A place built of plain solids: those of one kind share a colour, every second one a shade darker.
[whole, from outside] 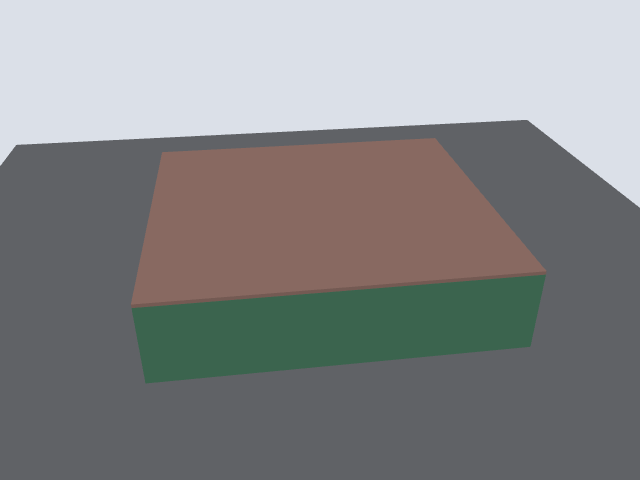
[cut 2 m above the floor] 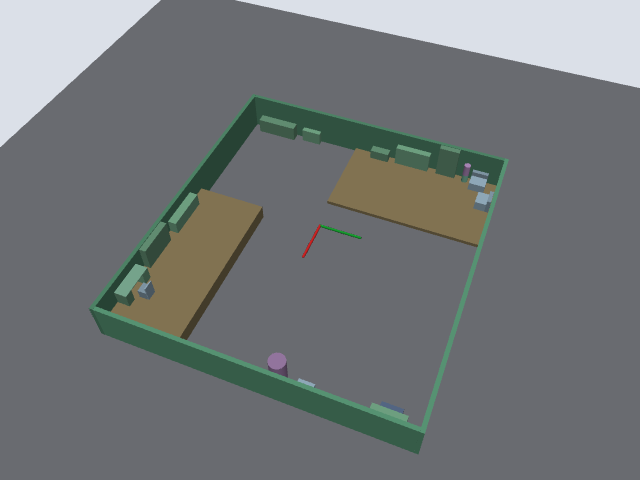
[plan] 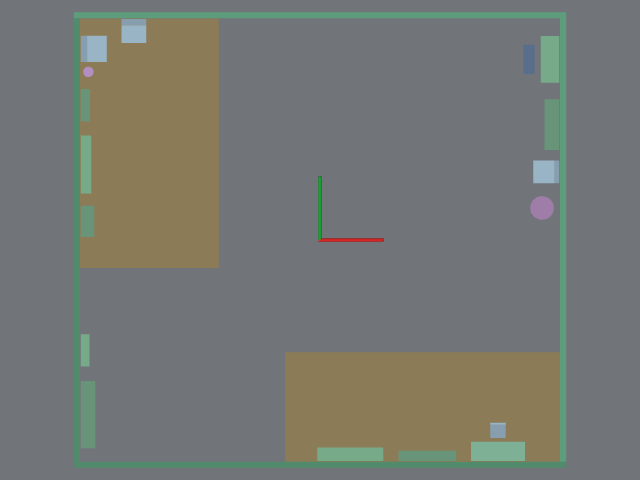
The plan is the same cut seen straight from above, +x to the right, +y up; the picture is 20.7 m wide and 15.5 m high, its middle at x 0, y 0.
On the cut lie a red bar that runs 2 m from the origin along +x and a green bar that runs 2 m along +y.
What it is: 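A loft; one open main floor with 3 platforms, their free sides bare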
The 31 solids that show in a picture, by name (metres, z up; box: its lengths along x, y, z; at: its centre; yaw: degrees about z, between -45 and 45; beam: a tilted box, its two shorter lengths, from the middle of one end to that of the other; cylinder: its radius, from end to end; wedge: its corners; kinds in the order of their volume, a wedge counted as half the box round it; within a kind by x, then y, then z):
{
 "wall_1": {"box": [0.2, 14.32, 3.69], "at": [-7.85, 0.0, 1.79]},
 "wall_2": {"box": [15.9, 0.2, 3.69], "at": [0.0, -7.26, 1.79]},
 "wall_3": {"box": [15.9, 0.2, 3.69], "at": [0.0, 7.26, 1.79]},
 "wall_4": {"box": [0.2, 14.32, 3.69], "at": [7.85, 0.0, 1.79]},
 "roof_1": {"box": [15.9, 14.72, 0.16], "at": [0.0, 0.0, 3.72]},
 "floor_1": {"box": [4.48, 8.06, 0.24], "at": [-5.51, 3.13, 0.07]},
 "floor_2": {"box": [8.88, 3.53, 0.83], "at": [3.31, -5.39, 0.36]},
 "case_1": {"box": [0.29, 1.05, 0.79], "at": [-7.59, -3.56, 0.34]},
 "case_2": {"box": [0.3, 1.05, 2.0], "at": [-7.58, 4.35, 1.19]},
 "case_3": {"box": [0.34, 1.87, 1.09], "at": [-7.56, 2.44, 0.74]},
 "case_4": {"box": [0.44, 1.01, 0.52], "at": [-7.51, 0.6, 0.46]},
 "case_5": {"box": [0.48, 2.17, 0.88], "at": [-7.49, -5.64, 0.39]},
 "case_6": {"box": [2.13, 0.44, 0.69], "at": [0.97, -6.92, 1.12]},
 "case_7": {"box": [1.86, 0.33, 2.05], "at": [3.47, -6.97, 1.8]},
 "case_8": {"box": [0.42, 0.62, 0.7], "at": [5.08, -6.83, 1.13]},
 "case_9": {"box": [0.42, 0.62, 0.7], "at": [6.41, -6.83, 1.13]},
 "case_10": {"box": [0.6, 1.51, 1.27], "at": [7.43, 5.83, 0.58]},
 "case_11": {"box": [0.48, 1.64, 0.79], "at": [7.49, 3.72, 0.34]},
 "chair_1": {"box": [0.22, 0.85, 0.72], "at": [-7.62, 6.17, 0.55]},
 "chair_2": {"box": [0.63, 0.85, 0.47], "at": [-7.2, 6.17, 0.43]},
 "chair_3": {"box": [0.8, 0.58, 0.5], "at": [-6.01, 6.65, 0.44]},
 "chair_4": {"box": [0.8, 0.2, 0.76], "at": [-6.01, 7.04, 0.58]},
 "chair_5": {"box": [0.5, 0.44, 0.46], "at": [5.75, -6.18, 1.01]},
 "chair_6": {"box": [0.5, 0.06, 0.84], "at": [5.75, -5.93, 1.2]},
 "chair_7": {"box": [0.67, 0.74, 0.51], "at": [7.22, 2.2, 0.21]},
 "chair_8": {"box": [0.17, 0.74, 0.76], "at": [7.65, 2.2, 0.33]},
 "bush_1": {"cylinder": 0.17, "from": [-7.48, 5.43, 0.66], "to": [-7.48, 5.43, 1.31]},
 "bush_2": {"cylinder": 0.38, "from": [7.17, 1.03, 0.48], "to": [7.17, 1.03, 1.85]},
 "bench_1": {"box": [0.36, 0.95, 0.53], "at": [6.75, 5.83, 0.21]},
 "table_1": {"box": [1.75, 0.62, 0.04], "at": [5.75, -6.83, 1.5]},
 "pot_1": {"cylinder": 0.17, "from": [-7.48, 5.43, 0.19], "to": [-7.48, 5.43, 0.66]}
}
